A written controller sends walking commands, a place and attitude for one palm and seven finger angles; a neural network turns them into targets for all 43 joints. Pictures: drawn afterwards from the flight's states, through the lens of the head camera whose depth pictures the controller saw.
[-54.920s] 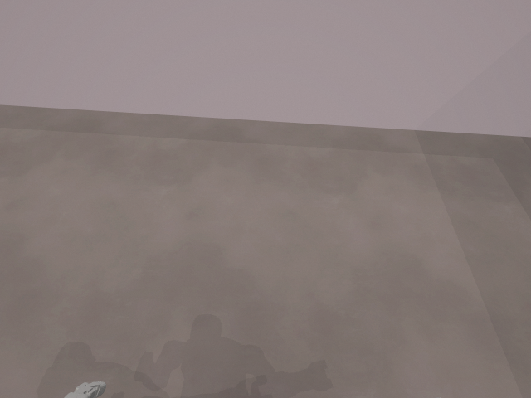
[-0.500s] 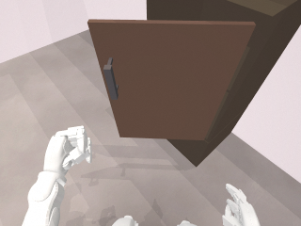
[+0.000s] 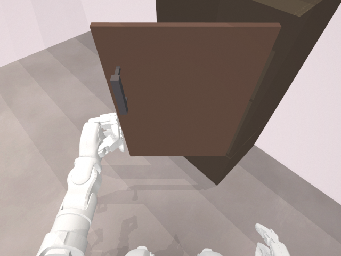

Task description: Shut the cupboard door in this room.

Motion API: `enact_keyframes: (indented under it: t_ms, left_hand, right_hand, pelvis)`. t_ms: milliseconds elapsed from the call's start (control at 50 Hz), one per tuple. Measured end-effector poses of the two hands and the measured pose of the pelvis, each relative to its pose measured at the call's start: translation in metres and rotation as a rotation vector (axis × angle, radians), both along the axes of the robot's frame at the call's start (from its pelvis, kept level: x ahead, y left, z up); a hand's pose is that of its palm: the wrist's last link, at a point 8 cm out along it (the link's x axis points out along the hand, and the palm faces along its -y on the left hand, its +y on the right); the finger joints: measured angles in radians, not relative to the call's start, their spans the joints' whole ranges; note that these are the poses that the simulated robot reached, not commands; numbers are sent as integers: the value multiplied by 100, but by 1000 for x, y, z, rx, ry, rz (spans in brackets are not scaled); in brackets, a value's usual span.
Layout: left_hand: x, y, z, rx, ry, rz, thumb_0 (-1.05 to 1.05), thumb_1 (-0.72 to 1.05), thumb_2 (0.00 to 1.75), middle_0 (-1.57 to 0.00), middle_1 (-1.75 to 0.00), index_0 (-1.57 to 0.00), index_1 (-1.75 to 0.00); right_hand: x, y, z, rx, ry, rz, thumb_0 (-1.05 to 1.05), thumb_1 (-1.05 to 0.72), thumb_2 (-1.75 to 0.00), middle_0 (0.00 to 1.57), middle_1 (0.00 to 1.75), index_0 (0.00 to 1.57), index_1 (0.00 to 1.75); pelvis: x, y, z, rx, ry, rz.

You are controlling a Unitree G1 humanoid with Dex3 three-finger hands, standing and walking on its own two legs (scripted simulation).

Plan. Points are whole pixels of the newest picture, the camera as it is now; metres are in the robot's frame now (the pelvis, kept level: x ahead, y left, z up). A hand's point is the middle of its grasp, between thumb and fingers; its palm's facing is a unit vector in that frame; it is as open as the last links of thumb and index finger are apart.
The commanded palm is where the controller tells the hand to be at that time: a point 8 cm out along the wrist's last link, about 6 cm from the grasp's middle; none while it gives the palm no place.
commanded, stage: bring the fist close to the handle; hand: left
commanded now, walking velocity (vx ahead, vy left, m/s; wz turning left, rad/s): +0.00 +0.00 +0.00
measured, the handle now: (121, 91) +0.53 +0.16 +0.07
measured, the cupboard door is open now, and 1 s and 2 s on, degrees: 46 45 35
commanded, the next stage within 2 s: push the door shut along its arc in 0.64 s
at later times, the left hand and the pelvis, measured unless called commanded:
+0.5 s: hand (132, 116) +0.44 +0.11 +0.07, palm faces +0.04 -1.00 -0.01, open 3.1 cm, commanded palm +0.40 +0.17 +0.07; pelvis -0.01 -0.01 +0.00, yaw -2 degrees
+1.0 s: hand (131, 108) +0.46 +0.12 +0.07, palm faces -0.03 -1.00 -0.02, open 3.1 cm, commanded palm +0.44 +0.17 +0.07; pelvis -0.01 -0.01 -0.01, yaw -1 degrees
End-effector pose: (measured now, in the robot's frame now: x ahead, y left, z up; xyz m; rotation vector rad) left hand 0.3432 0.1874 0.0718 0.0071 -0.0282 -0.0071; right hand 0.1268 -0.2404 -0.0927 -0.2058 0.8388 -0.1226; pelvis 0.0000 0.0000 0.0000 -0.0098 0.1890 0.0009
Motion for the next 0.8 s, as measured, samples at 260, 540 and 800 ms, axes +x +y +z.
enact_keyframes:
  t_ms: [260, 540, 800]
  left_hand:
    - [63, -20, 3, 2, 15, 27, 2, 90, 90, -130, -150, -130, -150]
    - [67, -19, -5, 1, 17, 48, 2, 90, 90, -129, -150, -130, -150]
    - [68, -16, -1, 0, 19, 39, 2, 90, 90, -130, -150, -130, -150]
  right_hand:
    - [-52, -9, -17, 2, 152, -63, 1, -90, -90, 21, 30, 20, 30]
    - [-106, -24, -20, 1, 307, -149, 1, -91, -90, 20, 30, 20, 30]
    - [-70, -23, -16, -9, 217, -104, 0, -91, -90, 20, 30, 20, 30]
  pelvis:
    - [-7, -2, -5, 3, 43, -11]
    - [-5, -7, -2, 10, 58, -35]
    - [-9, -8, -2, 5, 52, -19]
